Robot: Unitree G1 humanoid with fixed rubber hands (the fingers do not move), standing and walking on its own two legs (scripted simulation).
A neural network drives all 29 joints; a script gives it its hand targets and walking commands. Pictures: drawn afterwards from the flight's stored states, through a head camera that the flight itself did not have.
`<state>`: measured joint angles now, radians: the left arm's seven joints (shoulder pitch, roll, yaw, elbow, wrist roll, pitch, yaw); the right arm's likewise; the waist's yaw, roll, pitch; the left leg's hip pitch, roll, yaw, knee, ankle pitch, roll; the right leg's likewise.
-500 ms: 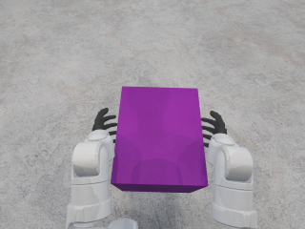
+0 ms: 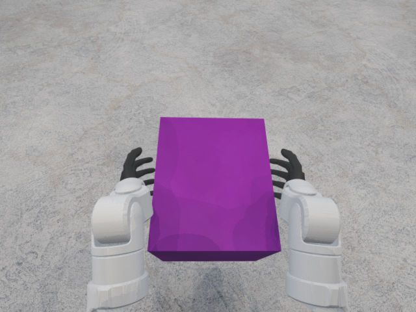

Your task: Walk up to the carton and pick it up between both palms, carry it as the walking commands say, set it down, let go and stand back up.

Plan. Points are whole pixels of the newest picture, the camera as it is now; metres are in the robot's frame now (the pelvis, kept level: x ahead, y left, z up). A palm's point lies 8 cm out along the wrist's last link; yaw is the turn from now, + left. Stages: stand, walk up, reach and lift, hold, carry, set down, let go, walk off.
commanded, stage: carry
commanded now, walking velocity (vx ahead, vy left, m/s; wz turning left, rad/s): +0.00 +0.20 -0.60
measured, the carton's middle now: (210, 193) +0.35 +0.02 +0.00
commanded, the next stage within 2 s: none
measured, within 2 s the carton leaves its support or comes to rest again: neither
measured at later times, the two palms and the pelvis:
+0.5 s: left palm (111, 206) +0.27 +0.19 +0.07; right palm (274, 249) +0.21 -0.08 +0.08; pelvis -0.04 +0.12 +0.01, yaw -18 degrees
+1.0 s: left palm (125, 202) +0.28 +0.16 +0.08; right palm out of the picture +0.11 -0.06 +0.08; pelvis -0.05 +0.23 +0.00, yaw -34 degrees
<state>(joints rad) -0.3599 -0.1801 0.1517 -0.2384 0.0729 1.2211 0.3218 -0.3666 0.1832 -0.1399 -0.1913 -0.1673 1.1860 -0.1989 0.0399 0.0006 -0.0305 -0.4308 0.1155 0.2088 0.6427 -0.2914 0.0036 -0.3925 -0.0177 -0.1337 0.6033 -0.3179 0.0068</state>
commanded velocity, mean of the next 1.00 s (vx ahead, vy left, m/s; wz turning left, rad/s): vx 0.00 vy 0.20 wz -0.60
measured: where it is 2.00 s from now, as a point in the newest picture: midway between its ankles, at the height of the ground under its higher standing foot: outside the picture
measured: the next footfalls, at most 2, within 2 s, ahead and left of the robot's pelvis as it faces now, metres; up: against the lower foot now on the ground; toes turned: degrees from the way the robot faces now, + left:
left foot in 0.34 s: +0.05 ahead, +0.23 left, +0.00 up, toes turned -9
right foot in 0.64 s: -0.06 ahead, +0.04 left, +0.00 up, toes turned -30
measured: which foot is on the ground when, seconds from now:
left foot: down 0.00-0.00, up 0.02-0.32, down 0.34-0.64, up 0.66-0.98, down 1.00-1.00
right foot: down 0.00-0.36, up 0.38-0.62, down 0.64-1.00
